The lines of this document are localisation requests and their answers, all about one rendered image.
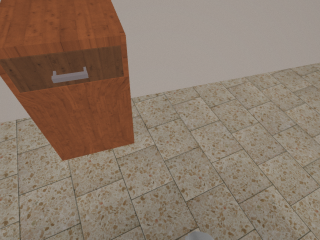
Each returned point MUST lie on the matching drawer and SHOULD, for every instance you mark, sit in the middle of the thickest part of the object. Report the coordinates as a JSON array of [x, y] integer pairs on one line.
[[34, 72]]

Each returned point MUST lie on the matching cabinet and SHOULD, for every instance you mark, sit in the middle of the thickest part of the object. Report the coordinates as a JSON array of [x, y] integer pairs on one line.
[[78, 119]]

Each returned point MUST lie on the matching handle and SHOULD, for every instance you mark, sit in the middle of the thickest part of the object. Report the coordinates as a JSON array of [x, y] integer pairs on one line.
[[69, 76]]

